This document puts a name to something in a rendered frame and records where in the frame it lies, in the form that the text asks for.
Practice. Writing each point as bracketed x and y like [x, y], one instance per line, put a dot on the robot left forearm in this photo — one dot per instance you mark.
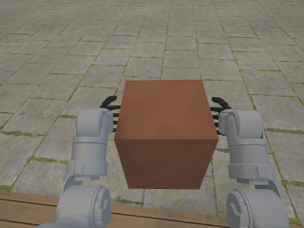
[88, 155]

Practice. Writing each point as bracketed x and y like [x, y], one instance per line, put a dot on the left robot upper arm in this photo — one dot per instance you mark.
[82, 206]

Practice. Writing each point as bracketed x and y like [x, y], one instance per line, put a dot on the robot right hand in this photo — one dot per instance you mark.
[224, 105]

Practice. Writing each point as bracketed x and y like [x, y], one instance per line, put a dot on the right robot upper arm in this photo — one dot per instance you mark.
[255, 208]

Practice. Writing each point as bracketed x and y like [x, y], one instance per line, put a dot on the robot left hand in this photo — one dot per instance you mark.
[105, 104]

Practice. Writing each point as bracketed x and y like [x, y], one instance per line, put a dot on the robot right forearm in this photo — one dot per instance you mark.
[249, 161]

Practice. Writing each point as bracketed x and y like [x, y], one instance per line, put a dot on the carton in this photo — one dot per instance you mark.
[165, 134]

